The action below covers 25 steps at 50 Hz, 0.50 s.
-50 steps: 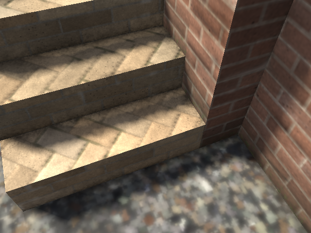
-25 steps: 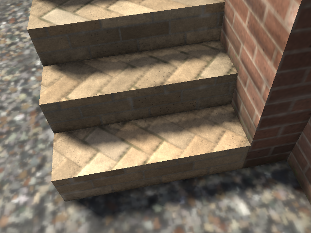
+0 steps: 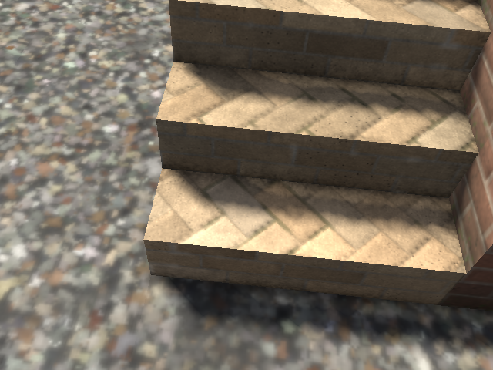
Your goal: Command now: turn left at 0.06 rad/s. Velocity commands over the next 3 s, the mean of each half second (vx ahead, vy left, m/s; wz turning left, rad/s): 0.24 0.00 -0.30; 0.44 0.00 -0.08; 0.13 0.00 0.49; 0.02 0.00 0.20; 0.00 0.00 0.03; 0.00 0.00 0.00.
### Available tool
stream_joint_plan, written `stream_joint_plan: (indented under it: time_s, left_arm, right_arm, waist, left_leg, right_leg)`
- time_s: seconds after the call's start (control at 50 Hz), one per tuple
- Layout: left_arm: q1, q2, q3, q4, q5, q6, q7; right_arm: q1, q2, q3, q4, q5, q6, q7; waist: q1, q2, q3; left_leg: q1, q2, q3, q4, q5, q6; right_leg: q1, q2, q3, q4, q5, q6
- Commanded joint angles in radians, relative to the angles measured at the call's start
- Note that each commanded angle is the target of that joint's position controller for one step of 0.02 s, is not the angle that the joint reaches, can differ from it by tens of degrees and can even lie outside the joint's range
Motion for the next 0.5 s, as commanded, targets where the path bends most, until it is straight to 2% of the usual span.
stream_joint_plan:
  time_s: [0.02,0.04,0.06,0.08,0.1,0.12,0.14,0.16,0.2,0.24,0.3,0.38,0.42,0.44,0.48,0.5]
  left_arm:
    - [0.050,0.065,0.009,-0.006,0.009,-0.001,-0.008]
    - [0.069,0.058,0.007,0.013,0.010,0.001,-0.010]
    - [0.066,0.060,0.009,0.016,0.008,0.002,-0.011]
    - [0.058,0.062,0.009,0.015,0.008,0.001,-0.013]
    - [0.033,0.072,0.012,0.006,0.013,0.000,-0.016]
    - [-0.004,0.088,0.018,-0.008,0.019,-0.002,-0.023]
    - [-0.032,0.095,0.022,-0.022,0.021,-0.004,-0.032]
    - [-0.053,0.095,0.026,-0.031,0.021,-0.007,-0.041]
    - [-0.068,0.073,0.027,-0.038,0.021,-0.019,-0.053]
    - [-0.071,0.052,0.027,-0.042,0.020,-0.028,-0.059]
    - [-0.095,0.046,0.025,-0.063,0.018,-0.035,-0.063]
    - [-0.159,0.044,0.020,-0.110,0.016,-0.034,-0.088]
    - [-0.176,0.052,0.020,-0.129,0.014,-0.034,-0.097]
    - [-0.181,0.069,0.023,-0.139,0.011,-0.037,-0.100]
    - [-0.134,0.068,0.024,-0.136,0.020,-0.042,-0.097]
    - [-0.063,0.078,0.030,-0.118,0.031,-0.048,-0.089]
  right_arm:
    - [-0.018,-0.086,0.001,-0.027,0.001,-0.019,-0.027]
    - [-0.002,-0.093,0.004,-0.014,0.001,-0.023,-0.029]
    - [0.010,-0.119,-0.002,-0.005,0.004,-0.026,-0.031]
    - [0.038,-0.142,-0.008,0.006,0.003,-0.026,-0.031]
    - [0.074,-0.180,-0.023,0.018,0.002,-0.022,-0.029]
    - [0.104,-0.197,-0.033,0.026,0.000,-0.018,-0.028]
    - [0.115,-0.195,-0.036,0.031,0.000,-0.018,-0.026]
    - [0.122,-0.187,-0.037,0.034,0.001,-0.023,-0.026]
    - [0.136,-0.175,-0.041,0.039,-0.001,-0.043,-0.026]
    - [0.150,-0.170,-0.046,0.043,-0.005,-0.064,-0.026]
    - [0.159,-0.173,-0.053,0.046,-0.008,-0.086,-0.025]
    - [0.178,-0.195,-0.064,0.047,-0.013,-0.100,-0.012]
    - [0.177,-0.212,-0.070,0.043,-0.016,-0.103,-0.003]
    - [0.155,-0.225,-0.074,0.030,-0.022,-0.106,0.000]
    - [0.144,-0.238,-0.078,0.028,-0.014,-0.101,0.005]
    - [0.144,-0.237,-0.076,0.028,-0.008,-0.098,0.005]
  waist:
    - [-0.004,0.201,-0.088]
    - [-0.004,0.180,-0.098]
    - [-0.007,0.168,-0.098]
    - [-0.021,0.168,-0.109]
    - [-0.045,0.185,-0.089]
    - [-0.066,0.196,-0.054]
    - [-0.073,0.205,-0.015]
    - [-0.073,0.196,0.016]
    - [-0.069,0.149,0.030]
    - [-0.063,0.122,0.013]
    - [-0.060,0.131,0.004]
    - [-0.068,0.145,0.014]
    - [-0.067,0.150,0.021]
    - [-0.065,0.145,0.021]
    - [-0.033,0.126,0.017]
    - [-0.001,0.098,-0.008]
  left_leg:
    - [0.115,0.241,-0.158,-0.189,0.488,0.109]
    - [0.116,0.237,-0.128,-0.178,0.521,0.105]
    - [0.117,0.240,-0.112,-0.168,0.522,0.107]
    - [0.125,0.247,-0.120,-0.195,0.365,0.113]
    - [0.142,0.260,-0.155,-0.239,0.127,0.125]
    - [0.154,0.281,-0.202,-0.292,-0.105,0.136]
    - [0.160,0.300,-0.237,-0.338,-0.249,0.141]
    - [0.168,0.315,-0.253,-0.367,-0.310,0.144]
    - [0.200,0.332,-0.241,-0.385,-0.297,0.151]
    - [0.224,0.342,-0.209,-0.383,-0.260,0.155]
    - [0.209,0.349,-0.152,-0.381,-0.250,0.143]
    - [0.157,0.360,-0.072,-0.368,-0.240,0.131]
    - [0.126,0.356,-0.027,-0.348,-0.233,0.118]
    - [0.108,0.358,-0.016,-0.339,-0.222,0.117]
    - [0.062,0.348,0.046,-0.257,-0.164,0.102]
    - [0.010,0.321,0.102,-0.131,-0.047,0.086]
  right_leg:
    - [-0.035,-0.010,0.065,0.032,0.069,0.006]
    - [-0.008,0.007,0.065,0.030,0.079,0.011]
    - [-0.004,0.019,0.066,0.035,0.080,0.016]
    - [-0.013,0.024,0.063,0.039,0.080,0.018]
    - [-0.070,0.030,0.047,0.072,0.077,0.016]
    - [-0.145,0.024,0.048,0.105,0.081,0.013]
    - [-0.210,0.014,0.056,0.122,0.087,0.011]
    - [-0.259,0.005,0.062,0.130,0.099,0.008]
    - [-0.312,-0.008,0.065,0.131,0.128,0.003]
    - [-0.327,-0.017,0.059,0.117,0.151,-0.004]
    - [-0.317,-0.030,0.039,0.062,0.175,-0.015]
    - [-0.251,-0.039,0.010,-0.053,0.183,-0.039]
    - [-0.193,-0.031,-0.018,-0.110,0.171,-0.057]
    - [-0.155,-0.027,-0.029,-0.144,0.181,-0.068]
    - [-0.041,0.007,-0.080,-0.223,0.198,-0.092]
    - [0.076,0.048,-0.099,-0.265,0.178,-0.105]
Next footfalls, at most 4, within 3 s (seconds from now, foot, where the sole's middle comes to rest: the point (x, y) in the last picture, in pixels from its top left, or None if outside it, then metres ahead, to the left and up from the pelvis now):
0.52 right None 0.15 -0.18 -0.78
1.00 left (298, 362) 0.49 -0.13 -0.78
1.60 right None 0.43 -0.33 -0.78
2.06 left None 0.36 -0.14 -0.78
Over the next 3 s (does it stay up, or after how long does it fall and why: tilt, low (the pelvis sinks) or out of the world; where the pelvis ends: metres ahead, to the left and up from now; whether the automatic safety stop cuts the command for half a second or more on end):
stays up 0.37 -0.18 0.00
